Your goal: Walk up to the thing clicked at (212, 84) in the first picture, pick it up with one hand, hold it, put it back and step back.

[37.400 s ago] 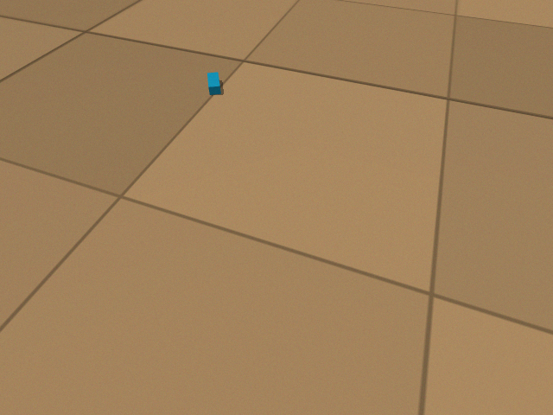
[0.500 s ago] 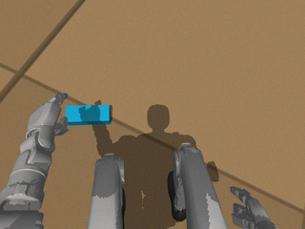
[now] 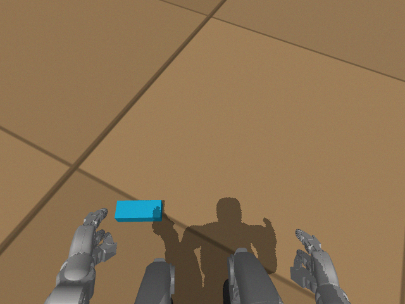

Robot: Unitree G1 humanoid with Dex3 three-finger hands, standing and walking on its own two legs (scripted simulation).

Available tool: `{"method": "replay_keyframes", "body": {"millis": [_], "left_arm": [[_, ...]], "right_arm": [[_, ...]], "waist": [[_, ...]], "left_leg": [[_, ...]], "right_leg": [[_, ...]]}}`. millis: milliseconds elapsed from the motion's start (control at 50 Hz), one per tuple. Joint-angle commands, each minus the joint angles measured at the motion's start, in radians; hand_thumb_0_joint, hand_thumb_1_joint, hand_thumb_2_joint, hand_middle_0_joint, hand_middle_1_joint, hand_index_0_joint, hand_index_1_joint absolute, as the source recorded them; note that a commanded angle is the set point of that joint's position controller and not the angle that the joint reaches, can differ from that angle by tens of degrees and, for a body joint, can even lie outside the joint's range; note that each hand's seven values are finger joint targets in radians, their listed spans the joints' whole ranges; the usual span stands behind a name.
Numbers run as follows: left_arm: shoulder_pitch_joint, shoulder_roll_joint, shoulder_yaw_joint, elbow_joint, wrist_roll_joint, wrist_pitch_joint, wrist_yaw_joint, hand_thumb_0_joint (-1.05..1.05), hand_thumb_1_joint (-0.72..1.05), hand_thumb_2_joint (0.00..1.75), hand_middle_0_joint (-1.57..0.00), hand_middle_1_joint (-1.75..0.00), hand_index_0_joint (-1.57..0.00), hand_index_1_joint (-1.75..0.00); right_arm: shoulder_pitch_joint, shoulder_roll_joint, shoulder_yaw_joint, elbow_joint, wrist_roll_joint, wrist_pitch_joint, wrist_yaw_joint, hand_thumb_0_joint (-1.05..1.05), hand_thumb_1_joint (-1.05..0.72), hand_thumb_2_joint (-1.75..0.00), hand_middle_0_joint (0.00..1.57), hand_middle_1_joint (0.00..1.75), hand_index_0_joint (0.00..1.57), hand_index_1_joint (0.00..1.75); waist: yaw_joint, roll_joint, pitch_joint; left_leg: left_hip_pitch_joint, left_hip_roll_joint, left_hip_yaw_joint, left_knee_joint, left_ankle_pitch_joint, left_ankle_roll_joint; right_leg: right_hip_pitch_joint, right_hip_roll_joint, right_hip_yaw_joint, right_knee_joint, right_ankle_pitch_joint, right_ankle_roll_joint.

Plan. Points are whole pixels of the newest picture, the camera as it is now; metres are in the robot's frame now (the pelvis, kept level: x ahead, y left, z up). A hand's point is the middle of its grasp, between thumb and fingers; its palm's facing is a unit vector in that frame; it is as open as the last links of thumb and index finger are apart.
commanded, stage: home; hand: left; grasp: from above
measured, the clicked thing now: (139, 211) +0.50 +0.23 -0.61
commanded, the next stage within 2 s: none
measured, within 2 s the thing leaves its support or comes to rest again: neither
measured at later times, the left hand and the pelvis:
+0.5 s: hand (82, 272) +0.19 +0.19 +0.03, palm faces +0.09 -0.98 -0.20, open 7.4 cm; pelvis +0.04 +0.01 +0.08, yaw +1 degrees
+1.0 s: hand (85, 266) +0.20 +0.19 +0.03, palm faces +0.06 -0.98 -0.20, open 7.4 cm; pelvis +0.04 +0.01 +0.08, yaw +1 degrees
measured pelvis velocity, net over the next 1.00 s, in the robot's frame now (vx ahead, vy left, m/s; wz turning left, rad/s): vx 0.04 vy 0.01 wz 0.01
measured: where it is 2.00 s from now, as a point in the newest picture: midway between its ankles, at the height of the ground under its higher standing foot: outside the picture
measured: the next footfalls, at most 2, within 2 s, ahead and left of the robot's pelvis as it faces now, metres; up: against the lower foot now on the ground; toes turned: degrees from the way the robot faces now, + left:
none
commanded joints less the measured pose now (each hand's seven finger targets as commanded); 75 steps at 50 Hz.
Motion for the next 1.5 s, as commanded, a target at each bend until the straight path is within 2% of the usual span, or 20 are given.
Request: {"method": "replay_keyframes", "body": {"millis": [0, 40, 100, 160, 220, 280, 400, 740, 880, 1000, 1020, 1080, 1160, 1200, 1280, 1300, 1320, 1380, 1440, 1480], "left_arm": [[0.022, 0.1, 0.068, -0.26, -0.049, -0.002, 0.009, 0.0, 0.9, 0.9, -0.2, -0.3, -0.2, -0.3], [0.078, 0.107, 0.086, -0.312, -0.062, 0.015, 0.007, 0.0, 0.9, 0.9, -0.2, -0.3, -0.2, -0.3], [0.176, 0.075, 0.061, -0.369, -0.077, 0.04, 0.0, 0.0, 0.9, 0.9, -0.2, -0.3, -0.2, -0.3], [0.27, 0.082, 0.072, -0.43, -0.076, 0.058, -0.007, 0.0, 0.9, 0.9, -0.2, -0.3, -0.2, -0.3], [0.298, 0.065, 0.047, -0.483, -0.074, 0.064, -0.02, 0.0, 0.9, 0.9, -0.2, -0.3, -0.2, -0.3], [0.353, 0.064, 0.049, -0.5, -0.073, 0.074, -0.036, 0.0, 0.9, 0.9, -0.2, -0.3, -0.2, -0.3], [0.342, 0.063, 0.041, -0.521, -0.068, 0.078, -0.061, 0.0, 0.9, 0.9, -0.2, -0.3, -0.2, -0.3], [0.36, 0.078, 0.046, -0.518, -0.049, 0.073, -0.065, 0.0, 0.9, 0.9, -0.2, -0.3, -0.2, -0.3], [0.348, 0.074, 0.045, -0.528, -0.058, 0.072, -0.066, 0.0, 0.9, 0.9, -0.2, -0.3, -0.2, -0.3], [0.359, 0.075, 0.055, -0.524, -0.058, 0.07, -0.065, 0.0, 0.9, 0.9, -0.2, -0.3, -0.2, -0.3], [0.354, 0.079, 0.052, -0.526, -0.058, 0.067, -0.067, 0.0, 0.9, 0.9, -0.2, -0.3, -0.2, -0.3], [0.364, 0.066, 0.042, -0.502, -0.055, 0.068, -0.069, 0.0, 0.9, 0.9, -0.2, -0.3, -0.2, -0.3], [0.33, 0.099, 0.067, -0.55, -0.058, 0.062, -0.065, 0.0, 0.9, 0.9, -0.2, -0.3, -0.2, -0.3], [0.368, 0.064, 0.035, -0.496, -0.055, 0.07, -0.069, 0.0, 0.9, 0.9, -0.2, -0.3, -0.2, -0.3], [0.338, 0.097, 0.062, -0.549, -0.056, 0.066, -0.068, 0.0, 0.9, 0.9, -0.2, -0.3, -0.2, -0.3], [0.369, 0.07, 0.043, -0.497, -0.055, 0.072, -0.07, 0.0, 0.9, 0.9, -0.2, -0.3, -0.2, -0.3], [0.35, 0.09, 0.061, -0.538, -0.058, 0.069, -0.068, 0.0, 0.9, 0.9, -0.2, -0.3, -0.2, -0.3], [0.349, 0.09, 0.061, -0.528, -0.057, 0.066, -0.066, 0.0, 0.9, 0.9, -0.2, -0.3, -0.2, -0.3], [0.354, 0.08, 0.048, -0.528, -0.055, 0.071, -0.067, 0.0, 0.9, 0.9, -0.2, -0.3, -0.2, -0.3], [0.361, 0.093, 0.063, -0.537, -0.057, 0.067, -0.066, 0.0, 0.9, 0.9, -0.2, -0.3, -0.2, -0.3]], "right_arm": [[0.025, -0.132, -0.046, -0.141, 0.003, -0.072, -0.045, 0.0, -0.9, -0.9, 0.2, 0.3, 0.2, 0.3], [0.039, -0.131, -0.045, -0.157, -0.002, -0.081, -0.057, 0.0, -0.9, -0.9, 0.2, 0.3, 0.2, 0.3], [0.06, -0.119, -0.04, -0.171, -0.003, -0.097, -0.072, 0.0, -0.9, -0.9, 0.2, 0.3, 0.2, 0.3], [0.071, -0.115, -0.043, -0.183, -0.008, -0.116, -0.085, 0.0, -0.9, -0.9, 0.2, 0.3, 0.2, 0.3], [0.066, -0.112, -0.043, -0.188, -0.014, -0.135, -0.092, 0.0, -0.9, -0.9, 0.2, 0.3, 0.2, 0.3], [0.067, -0.118, -0.049, -0.198, -0.018, -0.148, -0.094, 0.0, -0.9, -0.9, 0.2, 0.3, 0.2, 0.3], [0.057, -0.129, -0.055, -0.195, -0.023, -0.182, -0.093, 0.0, -0.9, -0.9, 0.2, 0.3, 0.2, 0.3], [0.05, -0.133, -0.059, -0.167, -0.033, -0.207, -0.089, 0.0, -0.9, -0.9, 0.2, 0.3, 0.2, 0.3], [0.045, -0.133, -0.057, -0.168, -0.031, -0.21, -0.089, 0.0, -0.9, -0.9, 0.2, 0.3, 0.2, 0.3], [0.054, -0.132, -0.062, -0.166, -0.031, -0.21, -0.09, 0.0, -0.9, -0.9, 0.2, 0.3, 0.2, 0.3], [0.056, -0.136, -0.065, -0.165, -0.033, -0.21, -0.089, 0.0, -0.9, -0.9, 0.2, 0.3, 0.2, 0.3], [0.056, -0.134, -0.064, -0.16, -0.033, -0.21, -0.09, 0.0, -0.9, -0.9, 0.2, 0.3, 0.2, 0.3], [0.056, -0.135, -0.066, -0.163, -0.033, -0.211, -0.09, 0.0, -0.9, -0.9, 0.2, 0.3, 0.2, 0.3], [0.056, -0.13, -0.062, -0.16, -0.032, -0.211, -0.09, 0.0, -0.9, -0.9, 0.2, 0.3, 0.2, 0.3], [0.06, -0.142, -0.072, -0.164, -0.033, -0.209, -0.09, 0.0, -0.9, -0.9, 0.2, 0.3, 0.2, 0.3], [0.057, -0.133, -0.064, -0.161, -0.032, -0.209, -0.088, 0.0, -0.9, -0.9, 0.2, 0.3, 0.2, 0.3], [0.059, -0.141, -0.071, -0.169, -0.033, -0.211, -0.089, 0.0, -0.9, -0.9, 0.2, 0.3, 0.2, 0.3], [0.048, -0.14, -0.07, -0.169, -0.032, -0.209, -0.091, 0.0, -0.9, -0.9, 0.2, 0.3, 0.2, 0.3], [0.061, -0.131, -0.066, -0.164, -0.033, -0.208, -0.091, 0.0, -0.9, -0.9, 0.2, 0.3, 0.2, 0.3], [0.056, -0.135, -0.07, -0.169, -0.034, -0.209, -0.092, 0.0, -0.9, -0.9, 0.2, 0.3, 0.2, 0.3]], "waist": [[-0.007, 0.042, -0.272], [0.009, 0.05, -0.248], [0.007, 0.029, -0.2], [0.021, 0.031, -0.157], [0.011, 0.016, -0.101], [0.019, 0.008, -0.053], [0.013, 0.01, -0.009], [0.036, 0.049, -0.06], [0.036, 0.031, -0.034], [0.042, 0.023, -0.06], [0.03, 0.024, -0.067], [0.031, 0.025, -0.039], [0.038, 0.01, -0.044], [0.031, 0.01, -0.022], [0.029, 0.024, -0.067], [0.031, 0.005, -0.035], [0.028, 0.011, -0.059], [0.033, 0.0, -0.041], [0.029, 0.017, -0.053], [0.035, 0.01, -0.072]], "left_leg": [[0.304, -0.018, 0.008, -0.332, 0.184, 0.039], [0.353, -0.022, 0.019, -0.37, 0.217, 0.04], [0.407, -0.027, 0.033, -0.424, 0.249, 0.042], [0.453, -0.028, 0.037, -0.471, 0.263, 0.042], [0.472, -0.026, 0.036, -0.507, 0.258, 0.043], [0.489, -0.021, 0.031, -0.545, 0.245, 0.043], [0.507, -0.015, 0.018, -0.583, 0.207, 0.041], [0.548, -0.015, 0.021, -0.57, 0.332, 0.028], [0.528, -0.017, 0.023, -0.576, 0.259, 0.034], [0.534, -0.015, 0.024, -0.563, 0.309, 0.031], [0.536, -0.015, 0.025, -0.563, 0.307, 0.03], [0.533, -0.012, 0.024, -0.568, 0.294, 0.029], [0.522, -0.017, 0.029, -0.562, 0.259, 0.035], [0.518, -0.018, 0.033, -0.56, 0.259, 0.036], [0.539, -0.015, 0.032, -0.555, 0.298, 0.032], [0.523, -0.017, 0.028, -0.556, 0.29, 0.033], [0.533, -0.017, 0.034, -0.55, 0.301, 0.035], [0.52, -0.019, 0.035, -0.553, 0.258, 0.038], [0.526, -0.022, 0.04, -0.544, 0.279, 0.038], [0.529, -0.023, 0.04, -0.536, 0.298, 0.038]], "right_leg": [[0.389, 0.024, 0.014, -0.3, 0.135, -0.028], [0.448, 0.026, 0.011, -0.35, 0.164, -0.026], [0.525, 0.03, 0.008, -0.428, 0.194, -0.023], [0.571, 0.035, 0.0, -0.479, 0.2, -0.021], [0.579, 0.039, -0.011, -0.511, 0.188, -0.02], [0.579, 0.045, -0.028, -0.531, 0.167, -0.019], [0.572, 0.047, -0.043, -0.538, 0.131, -0.018], [0.612, 0.047, -0.039, -0.509, 0.222, -0.025], [0.602, 0.045, -0.035, -0.529, 0.173, -0.019], [0.617, 0.045, -0.034, -0.517, 0.21, -0.02], [0.616, 0.045, -0.032, -0.515, 0.208, -0.021], [0.603, 0.046, -0.034, -0.516, 0.194, -0.021], [0.611, 0.044, -0.029, -0.529, 0.174, -0.015], [0.602, 0.042, -0.027, -0.53, 0.177, -0.016], [0.612, 0.044, -0.027, -0.518, 0.204, -0.018], [0.606, 0.043, -0.028, -0.521, 0.198, -0.016], [0.615, 0.041, -0.025, -0.518, 0.212, -0.018], [0.614, 0.04, -0.023, -0.529, 0.176, -0.015], [0.613, 0.038, -0.02, -0.526, 0.203, -0.014], [0.629, 0.037, -0.02, -0.523, 0.221, -0.013]]}}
